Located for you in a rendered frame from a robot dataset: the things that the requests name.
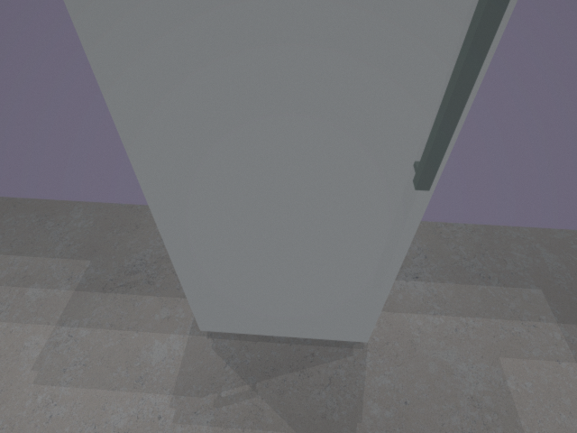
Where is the fridge door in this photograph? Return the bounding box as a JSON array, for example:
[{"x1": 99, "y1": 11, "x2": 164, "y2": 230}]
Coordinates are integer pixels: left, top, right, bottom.
[{"x1": 63, "y1": 0, "x2": 517, "y2": 343}]

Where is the handle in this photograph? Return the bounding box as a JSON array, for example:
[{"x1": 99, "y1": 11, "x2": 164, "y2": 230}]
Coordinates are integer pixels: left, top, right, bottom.
[{"x1": 413, "y1": 0, "x2": 510, "y2": 191}]

